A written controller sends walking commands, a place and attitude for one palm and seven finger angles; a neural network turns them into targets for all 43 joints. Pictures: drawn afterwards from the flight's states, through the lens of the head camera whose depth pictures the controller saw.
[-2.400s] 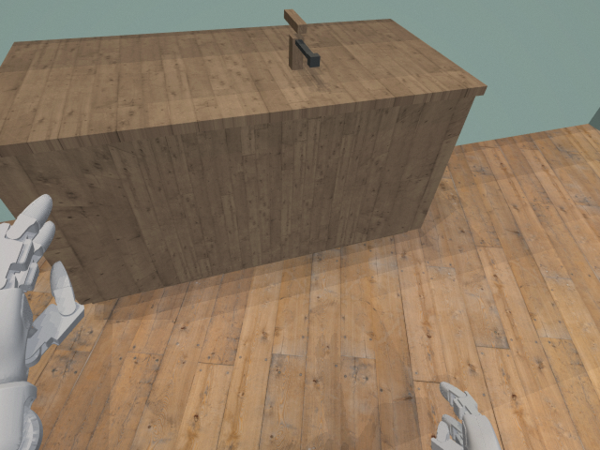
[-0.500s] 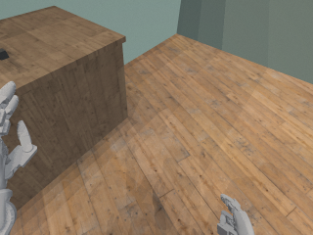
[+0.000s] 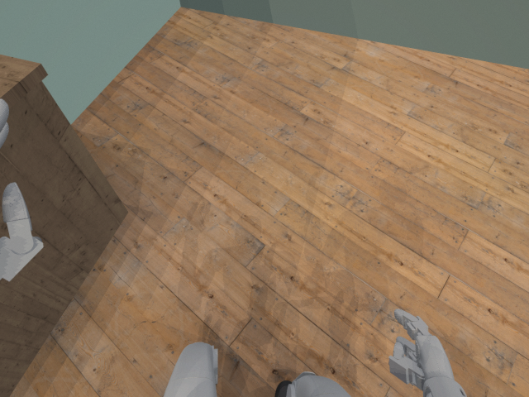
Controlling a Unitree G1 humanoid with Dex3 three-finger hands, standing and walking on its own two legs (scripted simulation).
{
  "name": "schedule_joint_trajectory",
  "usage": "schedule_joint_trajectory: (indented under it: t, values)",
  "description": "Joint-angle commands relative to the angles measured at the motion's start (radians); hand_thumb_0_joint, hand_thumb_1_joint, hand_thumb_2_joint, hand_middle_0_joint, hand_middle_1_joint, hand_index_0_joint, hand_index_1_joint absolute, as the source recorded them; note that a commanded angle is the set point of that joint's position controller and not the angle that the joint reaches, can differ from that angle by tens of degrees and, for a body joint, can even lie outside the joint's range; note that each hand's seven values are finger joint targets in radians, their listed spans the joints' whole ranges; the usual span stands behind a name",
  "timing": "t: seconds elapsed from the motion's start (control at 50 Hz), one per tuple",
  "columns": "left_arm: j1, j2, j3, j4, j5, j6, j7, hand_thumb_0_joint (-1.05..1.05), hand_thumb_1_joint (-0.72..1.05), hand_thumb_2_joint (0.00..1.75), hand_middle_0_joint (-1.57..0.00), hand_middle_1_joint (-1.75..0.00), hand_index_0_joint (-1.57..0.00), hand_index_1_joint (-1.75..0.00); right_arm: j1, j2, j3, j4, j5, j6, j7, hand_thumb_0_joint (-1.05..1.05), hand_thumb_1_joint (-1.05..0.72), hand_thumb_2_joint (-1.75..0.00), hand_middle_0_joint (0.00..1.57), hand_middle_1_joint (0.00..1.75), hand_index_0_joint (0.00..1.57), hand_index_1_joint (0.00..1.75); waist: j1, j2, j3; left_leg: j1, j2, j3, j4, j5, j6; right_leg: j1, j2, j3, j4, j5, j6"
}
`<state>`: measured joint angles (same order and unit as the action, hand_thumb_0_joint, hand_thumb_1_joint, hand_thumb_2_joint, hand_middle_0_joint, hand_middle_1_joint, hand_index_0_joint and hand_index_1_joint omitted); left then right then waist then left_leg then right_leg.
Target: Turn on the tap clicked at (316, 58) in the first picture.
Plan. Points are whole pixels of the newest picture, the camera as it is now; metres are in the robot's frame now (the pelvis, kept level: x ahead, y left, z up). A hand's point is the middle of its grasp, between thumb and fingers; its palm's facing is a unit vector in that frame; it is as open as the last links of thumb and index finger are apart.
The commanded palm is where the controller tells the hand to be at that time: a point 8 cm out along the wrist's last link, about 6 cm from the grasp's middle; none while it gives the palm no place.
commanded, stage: turn to face it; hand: left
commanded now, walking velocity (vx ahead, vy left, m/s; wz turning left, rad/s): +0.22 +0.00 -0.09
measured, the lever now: out of the picture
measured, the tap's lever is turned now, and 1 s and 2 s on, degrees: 0 0 0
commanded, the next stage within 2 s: take the last steps up to it in 1.62 s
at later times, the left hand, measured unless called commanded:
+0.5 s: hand out of the picture +0.27 +0.28 +0.21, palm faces +0.49 -0.76 -0.42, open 7.4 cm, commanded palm +0.20 +0.32 +0.20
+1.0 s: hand out of the picture +0.13 +0.29 +0.20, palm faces +0.72 -0.57 -0.39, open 7.4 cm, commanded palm +0.05 +0.31 +0.20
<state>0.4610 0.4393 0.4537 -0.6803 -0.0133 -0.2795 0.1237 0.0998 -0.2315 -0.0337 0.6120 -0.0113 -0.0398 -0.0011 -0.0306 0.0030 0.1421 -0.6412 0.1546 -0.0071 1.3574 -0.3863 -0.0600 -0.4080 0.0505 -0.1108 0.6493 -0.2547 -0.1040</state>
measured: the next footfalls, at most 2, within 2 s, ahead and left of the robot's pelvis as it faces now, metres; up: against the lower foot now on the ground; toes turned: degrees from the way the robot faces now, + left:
left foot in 0.22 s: +0.19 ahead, +0.15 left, +0.00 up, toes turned +9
right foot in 0.56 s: +0.13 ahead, -0.11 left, +0.00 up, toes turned +7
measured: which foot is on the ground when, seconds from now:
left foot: up 0.00-0.20, down 0.22-0.60, up 0.62-0.96, down 0.98-1.00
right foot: down 0.00-0.24, up 0.26-0.54, down 0.56-0.98, up 1.00-1.00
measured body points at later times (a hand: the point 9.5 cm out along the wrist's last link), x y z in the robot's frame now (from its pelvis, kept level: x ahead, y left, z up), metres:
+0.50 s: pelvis +0.08 +0.02 +0.01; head +0.12 +0.03 +0.46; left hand +0.24 +0.31 +0.24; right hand +0.29 -0.15 -0.08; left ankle +0.15 +0.15 -0.72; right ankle +0.09 -0.11 -0.70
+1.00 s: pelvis +0.03 -0.01 +0.01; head +0.06 +0.01 +0.45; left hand +0.09 +0.31 +0.22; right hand +0.30 -0.18 -0.06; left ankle -0.03 +0.09 -0.72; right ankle +0.09 -0.11 -0.71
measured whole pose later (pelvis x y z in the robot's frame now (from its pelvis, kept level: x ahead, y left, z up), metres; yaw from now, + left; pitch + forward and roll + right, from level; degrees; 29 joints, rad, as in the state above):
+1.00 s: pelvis +0.03 -0.01 +0.01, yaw +26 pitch +1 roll +2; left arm 0.48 0.39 0.37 -0.63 -0.05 -0.17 0.18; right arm 0.19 -0.25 -0.05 0.55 -0.01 -0.04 -0.10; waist -0.01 -0.05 0.05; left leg -0.27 0.02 0.12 0.57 -0.28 0.00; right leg -0.36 -0.19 -0.24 0.75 -0.37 0.03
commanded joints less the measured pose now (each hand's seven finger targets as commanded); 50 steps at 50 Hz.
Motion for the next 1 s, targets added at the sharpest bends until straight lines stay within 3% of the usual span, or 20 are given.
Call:
schedule_joint_trajectory:
  t: [0.0, 0.1, 0.16, 0.18, 0.2, 0.22, 0.26, 0.3, 0.36, 0.52, 0.56, 0.58, 0.6, 0.64, 0.7, 0.86, 0.92, 0.94, 0.96, 0.98]
  values:
    - [0.117, 0.187, 0.224, -0.068, -0.043, -0.029, 0.048, 0.00, 0.90, 0.90, -0.20, -0.30, -0.20, -0.30, 0.012, -0.049, -0.004, -0.139, 0.015, -0.020, -0.020, 0.00, -0.90, -0.90, 0.20, 0.30, 0.20, 0.30, 0.019, -0.100, -0.337, 0.086, 0.001, 0.069, -0.359, 0.082, 0.007, 0.185, -0.265, 0.219, -0.276, 0.248, -0.089]
    - [0.105, 0.110, 0.118, 0.039, -0.039, 0.011, 0.053, 0.00, 0.90, 0.90, -0.20, -0.30, -0.20, -0.30, 0.033, -0.058, -0.005, -0.163, 0.023, -0.042, -0.048, 0.00, -0.90, -0.90, 0.20, 0.30, 0.20, 0.30, 0.025, -0.155, -0.288, 0.261, -0.071, 0.145, -0.679, 0.174, 0.042, 0.221, -0.266, 0.156, -0.239, 0.268, -0.031]
    - [0.009, 0.096, 0.046, 0.030, -0.028, 0.017, 0.047, 0.00, 0.90, 0.90, -0.20, -0.30, -0.20, -0.30, 0.066, -0.077, -0.016, -0.162, 0.017, -0.052, -0.066, 0.00, -0.90, -0.90, 0.20, 0.30, 0.20, 0.30, 0.009, -0.084, -0.239, 0.427, -0.071, 0.121, -0.861, 0.287, 0.065, 0.165, -0.237, 0.100, -0.157, 0.153, 0.041]
    - [-0.033, 0.099, 0.027, 0.005, -0.024, 0.018, 0.043, 0.00, 0.90, 0.90, -0.20, -0.30, -0.20, -0.30, 0.061, -0.094, -0.022, -0.170, 0.020, -0.055, -0.072, 0.00, -0.90, -0.90, 0.20, 0.30, 0.20, 0.30, 0.015, 0.010, -0.225, 0.458, -0.027, 0.044, -0.908, 0.361, 0.085, 0.141, -0.215, 0.076, -0.079, 0.111, 0.073]
    - [-0.050, 0.103, 0.024, -0.011, -0.021, 0.016, 0.042, 0.00, 0.90, 0.90, -0.20, -0.30, -0.20, -0.30, 0.058, -0.104, -0.023, -0.179, 0.018, -0.057, -0.072, 0.00, -0.90, -0.90, 0.20, 0.30, 0.20, 0.30, 0.036, 0.129, -0.222, 0.480, 0.077, -0.114, -0.944, 0.490, 0.146, 0.091, -0.147, 0.053, 0.014, 0.012, 0.111]
    - [-0.072, 0.100, 0.013, -0.009, -0.023, 0.011, 0.039, 0.00, 0.90, 0.90, -0.20, -0.30, -0.20, -0.30, 0.053, -0.099, -0.015, -0.180, 0.022, -0.060, -0.065, 0.00, -0.90, -0.90, 0.20, 0.30, 0.20, 0.30, 0.046, 0.189, -0.213, 0.502, 0.169, -0.235, -0.960, 0.614, 0.202, 0.025, -0.104, 0.048, 0.083, -0.228, 0.132]
    - [-0.118, 0.120, 0.003, -0.062, -0.009, -0.002, 0.033, 0.00, 0.90, 0.90, -0.20, -0.30, -0.20, -0.30, 0.058, -0.085, 0.000, -0.155, -0.010, -0.071, -0.063, 0.00, -0.90, -0.90, 0.20, 0.30, 0.20, 0.30, 0.036, 0.288, -0.192, 0.435, 0.220, -0.358, -1.025, 0.596, 0.248, 0.000, -0.108, 0.084, 0.211, -0.332, 0.139]
    - [-0.221, 0.128, -0.010, -0.185, 0.006, -0.016, 0.038, 0.00, 0.90, 0.90, -0.20, -0.30, -0.20, -0.30, 0.052, -0.087, -0.002, -0.149, -0.015, -0.092, -0.053, 0.00, -0.90, -0.90, 0.20, 0.30, 0.20, 0.30, 0.034, 0.304, -0.188, 0.373, 0.176, -0.302, -1.007, 0.512, 0.223, 0.052, -0.110, 0.092, 0.210, -0.292, 0.136]
    - [-0.122, 0.118, 0.011, -0.226, -0.010, -0.001, 0.050, 0.00, 0.90, 0.90, -0.20, -0.30, -0.20, -0.30, 0.065, -0.092, -0.016, -0.151, -0.005, -0.119, -0.042, 0.00, -0.90, -0.90, 0.20, 0.30, 0.20, 0.30, 0.031, 0.308, -0.268, 0.417, 0.120, -0.237, -0.969, 0.487, 0.198, 0.099, -0.078, 0.059, 0.121, -0.244, 0.144]
    - [0.062, 0.069, 0.056, -0.039, -0.064, 0.064, 0.033, 0.00, 0.90, 0.90, -0.20, -0.30, -0.20, -0.30, 0.061, -0.083, -0.020, -0.158, 0.021, -0.082, -0.034, 0.00, -0.90, -0.90, 0.20, 0.30, 0.20, 0.30, 0.025, 0.175, -0.311, 0.414, 0.072, -0.223, -0.937, 0.495, 0.161, 0.209, -0.034, 0.023, -0.152, -0.126, 0.162]
    - [0.027, 0.082, 0.046, -0.019, -0.053, 0.075, 0.030, 0.00, 0.90, 0.90, -0.20, -0.30, -0.20, -0.30, 0.058, -0.073, -0.017, -0.161, 0.029, -0.068, -0.035, 0.00, -0.90, -0.90, 0.20, 0.30, 0.20, 0.30, 0.032, 0.062, -0.309, 0.314, 0.012, -0.144, -0.824, 0.332, 0.112, 0.300, -0.152, 0.103, -0.309, 0.028, 0.112]
    - [0.005, 0.098, 0.036, -0.003, -0.051, 0.091, 0.036, 0.00, 0.90, 0.90, -0.20, -0.30, -0.20, -0.30, 0.058, -0.049, -0.013, -0.172, 0.039, -0.060, -0.039, 0.00, -0.90, -0.90, 0.20, 0.30, 0.20, 0.30, 0.025, -0.143, -0.283, 0.173, -0.091, -0.013, -0.674, 0.117, 0.052, 0.332, -0.330, 0.271, -0.345, 0.100, 0.047]
    - [-0.016, 0.101, 0.033, 0.019, -0.066, 0.107, 0.042, 0.00, 0.90, 0.90, -0.20, -0.30, -0.20, -0.30, 0.029, -0.058, -0.022, -0.177, 0.046, -0.066, -0.047, 0.00, -0.90, -0.90, 0.20, 0.30, 0.20, 0.30, 0.038, -0.295, -0.218, 0.072, -0.155, 0.038, -0.420, -0.099, 0.017, 0.282, -0.480, 0.405, -0.355, 0.246, -0.028]
    - [-0.055, 0.091, 0.010, 0.047, -0.049, 0.103, 0.040, 0.00, 0.90, 0.90, -0.20, -0.30, -0.20, -0.30, 0.015, -0.073, -0.017, -0.148, 0.031, -0.071, -0.059, 0.00, -0.90, -0.90, 0.20, 0.30, 0.20, 0.30, 0.028, -0.207, -0.187, 0.062, -0.111, -0.004, -0.191, -0.074, 0.004, 0.216, -0.461, 0.236, -0.308, 0.427, -0.020]
    - [-0.084, 0.110, 0.013, 0.052, -0.019, 0.077, 0.044, 0.00, 0.90, 0.90, -0.20, -0.30, -0.20, -0.30, -0.029, -0.031, 0.019, -0.154, 0.020, -0.059, -0.084, 0.00, -0.90, -0.90, 0.20, 0.30, 0.20, 0.30, 0.037, -0.155, -0.177, 0.092, -0.098, 0.067, -0.294, -0.064, -0.001, 0.254, -0.401, 0.065, -0.261, 0.621, 0.014]
    - [-0.021, 0.112, 0.038, -0.122, -0.016, 0.061, 0.084, 0.00, 0.90, 0.90, -0.20, -0.30, -0.20, -0.30, 0.014, -0.043, -0.003, -0.200, -0.003, -0.059, -0.106, 0.00, -0.90, -0.90, 0.20, 0.30, 0.20, 0.30, 0.073, -0.165, -0.284, 0.221, -0.117, 0.149, -0.665, -0.064, 0.025, 0.374, -0.429, 0.038, -0.191, 0.594, -0.007]
    - [-0.004, 0.102, 0.038, -0.140, -0.034, 0.063, 0.084, 0.00, 0.90, 0.90, -0.20, -0.30, -0.20, -0.30, 0.065, -0.051, -0.014, -0.204, 0.003, -0.041, -0.102, 0.00, -0.90, -0.90, 0.20, 0.30, 0.20, 0.30, 0.007, -0.076, -0.365, 0.450, -0.152, 0.161, -0.923, 0.167, 0.035, 0.297, -0.376, -0.031, 0.045, 0.555, 0.079]
    - [-0.010, 0.098, 0.028, -0.161, -0.046, 0.058, 0.081, 0.00, 0.90, 0.90, -0.20, -0.30, -0.20, -0.30, 0.064, -0.079, -0.024, -0.211, 0.006, -0.041, -0.101, 0.00, -0.90, -0.90, 0.20, 0.30, 0.20, 0.30, -0.010, 0.070, -0.368, 0.570, -0.044, 0.018, -0.971, 0.419, 0.084, 0.146, -0.294, -0.062, 0.234, 0.338, 0.133]
    - [-0.001, 0.100, 0.017, -0.198, -0.051, 0.034, 0.073, 0.00, 0.90, 0.90, -0.20, -0.30, -0.20, -0.30, 0.049, -0.114, -0.032, -0.224, 0.007, -0.054, -0.092, 0.00, -0.90, -0.90, 0.20, 0.30, 0.20, 0.30, 0.011, 0.354, -0.329, 0.675, 0.203, -0.322, -0.984, 0.961, 0.217, -0.124, -0.145, -0.050, 0.420, -0.243, 0.197]
    - [0.015, 0.123, 0.037, -0.155, -0.011, 0.012, 0.059, 0.00, 0.90, 0.90, -0.20, -0.30, -0.20, -0.30, 0.085, -0.092, -0.029, -0.195, 0.011, -0.070, -0.070, 0.00, -0.90, -0.90, 0.20, 0.30, 0.20, 0.30, 0.022, 0.326, -0.290, 0.697, 0.270, -0.415, -0.955, 1.129, 0.280, -0.227, -0.134, 0.021, 0.525, -0.438, 0.176]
